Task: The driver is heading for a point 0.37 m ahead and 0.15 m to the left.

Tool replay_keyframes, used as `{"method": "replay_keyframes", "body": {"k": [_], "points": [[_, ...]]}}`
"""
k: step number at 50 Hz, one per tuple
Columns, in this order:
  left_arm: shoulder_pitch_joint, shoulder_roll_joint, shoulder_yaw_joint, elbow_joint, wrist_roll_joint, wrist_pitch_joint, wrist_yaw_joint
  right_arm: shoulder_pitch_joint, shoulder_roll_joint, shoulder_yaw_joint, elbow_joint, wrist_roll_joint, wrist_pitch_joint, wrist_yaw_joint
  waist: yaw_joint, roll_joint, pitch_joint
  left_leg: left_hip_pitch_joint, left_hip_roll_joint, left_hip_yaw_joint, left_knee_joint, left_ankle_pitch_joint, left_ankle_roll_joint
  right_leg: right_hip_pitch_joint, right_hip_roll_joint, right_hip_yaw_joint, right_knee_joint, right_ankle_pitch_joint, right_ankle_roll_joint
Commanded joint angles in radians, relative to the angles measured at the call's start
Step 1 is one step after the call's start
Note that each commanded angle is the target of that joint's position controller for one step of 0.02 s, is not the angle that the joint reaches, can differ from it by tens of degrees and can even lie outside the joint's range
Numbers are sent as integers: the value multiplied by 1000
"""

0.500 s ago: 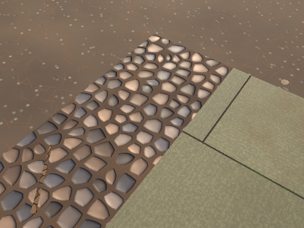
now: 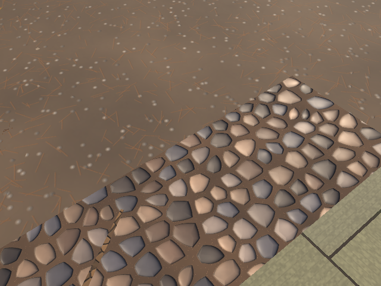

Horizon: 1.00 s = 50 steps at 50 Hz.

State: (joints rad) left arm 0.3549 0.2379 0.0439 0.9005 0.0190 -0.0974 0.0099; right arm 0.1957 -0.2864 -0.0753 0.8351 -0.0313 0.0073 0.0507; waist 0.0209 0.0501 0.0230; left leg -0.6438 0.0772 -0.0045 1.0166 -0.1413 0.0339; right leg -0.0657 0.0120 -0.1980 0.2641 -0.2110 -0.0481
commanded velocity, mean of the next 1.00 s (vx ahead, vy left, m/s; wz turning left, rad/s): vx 0.25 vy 0.00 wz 0.29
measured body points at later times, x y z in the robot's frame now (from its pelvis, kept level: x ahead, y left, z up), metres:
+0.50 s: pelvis +0.24 +0.07 +0.00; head +0.28 +0.10 +0.44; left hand +0.28 +0.35 -0.14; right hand +0.37 -0.18 -0.13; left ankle +0.23 +0.11 -0.75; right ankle +0.34 -0.08 -0.67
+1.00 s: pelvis +0.34 +0.07 -0.01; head +0.35 +0.07 +0.44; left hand +0.34 +0.32 -0.15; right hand +0.46 -0.16 -0.16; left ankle +0.28 +0.18 -0.75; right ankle +0.42 +0.00 -0.75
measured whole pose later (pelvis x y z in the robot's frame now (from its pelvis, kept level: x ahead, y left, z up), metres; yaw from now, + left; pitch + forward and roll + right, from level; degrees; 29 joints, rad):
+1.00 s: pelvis +0.34 +0.07 -0.01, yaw +17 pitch -2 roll -1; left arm 0.21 0.19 0.00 0.97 0.01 0.00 0.03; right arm 0.22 -0.22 -0.01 1.03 -0.02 0.03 -0.03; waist -0.01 0.03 0.05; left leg -0.15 0.00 -0.05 0.47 -0.29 0.01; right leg -0.26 0.03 -0.06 0.43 -0.14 -0.05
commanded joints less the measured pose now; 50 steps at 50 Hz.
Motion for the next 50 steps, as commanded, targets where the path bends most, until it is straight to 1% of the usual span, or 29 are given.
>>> {"method": "replay_keyframes", "body": {"k": [1, 4, 7, 9, 10, 11, 12, 13, 14, 15, 16, 17, 18, 19, 21, 24, 29, 34, 36, 37, 38, 39, 40, 41, 42, 44, 46, 48, 50], "points": [[-16, 101, 20, -43, 1, -16, 0, -75, 4, 13, -81, 0, -8, 15, -11, -125, 52, -42, 15, 17, -134, 112, -7, -13, -253, 83, -132, 273, -92], [23, 126, 28, -23, 1, -12, 5, -174, 9, 24, -120, -4, -11, 25, 15, -123, 72, 2, 4, 76, -278, 133, 19, 29, -273, 30, -122, 322, -86], [60, 144, 34, -1, 3, 4, 11, -216, -5, 23, -145, -10, -11, 27, 22, -123, 77, 30, -23, 120, -356, 43, 62, 123, -295, -12, -59, 463, -72], [59, 171, 41, 6, 5, 18, 16, -180, -18, 15, -142, -13, -10, 19, -3, -144, 41, 119, -83, 161, -383, -64, 102, 169, -298, -50, 69, 766, -59], [58, 188, 45, 8, 6, 28, 17, -116, -32, 7, -126, -13, -13, 13, -33, -151, -2, 197, -122, 173, -397, -117, 127, 181, -298, -61, 189, 897, -56], [53, 200, 48, 5, 4, 39, 16, -2, -52, -7, -93, -14, -22, 3, -81, -139, -71, 331, -163, 171, -442, -129, 155, 153, -291, -71, 370, 907, -49], [38, 195, 45, -11, 4, 44, 14, 172, -99, -31, -37, -24, -31, -12, -160, -77, -169, 582, -143, 94, -516, -113, 195, 1, -268, -85, 633, 718, -16], [68, 81, 20, -75, -7, 38, 1, 215, -223, -63, -36, -27, -30, -28, -129, 126, -266, 891, 156, -349, -555, -214, 300, -393, -156, -77, 977, 16, 40], [-9, 124, 30, -131, 0, 26, -10, 219, -272, -72, -63, 7, -20, -32, -134, 125, -334, 973, 285, -781, -722, -137, 392, -619, 4, 127, 1170, -352, 73], [-107, 138, 31, -145, -4, 21, -11, 183, -237, -64, -47, 16, -13, -41, -133, 2, -187, 889, 264, -581, -729, 58, 356, -706, -66, 207, 1166, -245, 62], [-87, 113, 20, -131, -17, 12, -8, 126, -172, -45, -45, 22, -20, -49, -86, -31, -83, 737, 237, -422, -711, 326, 322, -654, -103, 198, 1089, -155, 58], [-54, 103, 20, -103, -12, 16, -3, 75, -122, -31, -48, 22, -30, -52, -35, -68, -38, 627, 174, -300, -702, 537, 270, -570, -129, 202, 1006, -137, 58], [-21, 102, 21, -91, 8, 33, 0, 37, -92, -19, -49, 30, -38, -54, 3, -59, -28, 551, 129, -217, -703, 644, 242, -499, -135, 205, 958, -139, 65], [11, 98, 21, -76, 18, 54, -2, 21, -72, -9, -52, 30, -47, -50, 21, -44, -50, 510, 108, -170, -706, 709, 220, -436, -133, 204, 926, -132, 70], [26, 83, 20, -72, 14, 78, -8, 48, -89, -8, -35, 30, -63, -45, 34, -25, -73, 496, 84, -122, -708, 840, 212, -411, -107, 186, 879, -99, 78], [-27, 72, 17, -78, 11, 89, -10, 85, -94, -4, -17, 24, -63, -49, 16, 0, -72, 523, 61, -81, -714, 858, 180, -449, -94, 173, 775, -10, 78], [-149, 67, 6, -99, 4, 91, -6, 127, -78, 13, 16, 19, -52, -63, -36, 32, -53, 591, 65, -71, -706, 805, 145, -447, -77, 169, 550, 95, 62], [-142, 72, 3, -74, 1, 80, 14, 127, -69, 23, 55, 11, -42, -75, -42, 32, -24, 623, 98, -107, -628, 816, 152, -339, -33, 167, 377, 18, 21], [-65, 67, 4, -39, 3, 68, 23, 97, -65, 28, 67, 23, -40, -82, 3, 8, -19, 607, 83, -121, -545, 768, 124, -212, -24, 172, 197, 87, -9], [-7, 87, 7, -18, 10, 54, 29, 95, -62, 32, 66, 30, -47, -84, 30, -41, -54, 552, 47, -114, -482, 650, 82, -60, -84, 233, 104, 392, -24], [32, 159, 18, -13, 10, 44, 33, 173, -34, 39, 62, 29, -51, -83, -17, -158, -131, 475, -28, -82, -379, 261, 50, 98, -255, 383, 173, 865, -82], [-1, 134, 9, -12, -15, 58, 30, 272, -2, 42, 116, 40, -26, -84, -29, -262, -196, 442, -136, -39, -297, -285, 29, 98, -382, 508, 174, 1008, -243], [-24, 81, -11, -16, -12, 63, 20, 203, -35, 36, 116, 28, -6, -90, -9, -225, -157, 402, -143, -63, -234, -497, 30, 36, -392, 557, 112, 850, -272], [-64, 74, -17, -16, -3, 65, 17, 149, -37, 32, 114, 23, 5, -87, -14, -182, -101, 390, -142, -76, -195, -505, 25, -34, -360, 525, 69, 679, -258], [-104, 70, -23, -15, 4, 70, 21, 122, -25, 33, 121, 21, 14, -83, -30, -146, -75, 402, -128, -78, -197, -467, 12, -89, -320, 480, 35, 522, -224], [-162, 79, -24, -7, 2, 79, 33, 129, 2, 42, 142, 18, 27, -78, -64, -175, -38, 456, -100, -60, -312, -368, -15, -170, -240, 393, -16, 296, -145], [-159, 89, -22, 11, -1, 86, 30, 147, 11, 47, 179, 20, 31, -82, -56, -174, -52, 491, -110, -23, -427, -277, -32, -152, -201, 362, -13, 191, -111], [-166, 101, -18, 27, -13, 94, 27, 161, 24, 53, 209, 21, 30, -86, -65, -153, -50, 552, -106, -5, -578, -125, -31, -181, -178, 347, -7, 24, -78], [-146, 99, -12, 43, -17, 99, 21, 120, -2, 56, 206, 6, 21, -87, -38, -124, -4, 564, -41, -82, -662, -58, -20, -246, -153, 354, -30, -183, -13]]}}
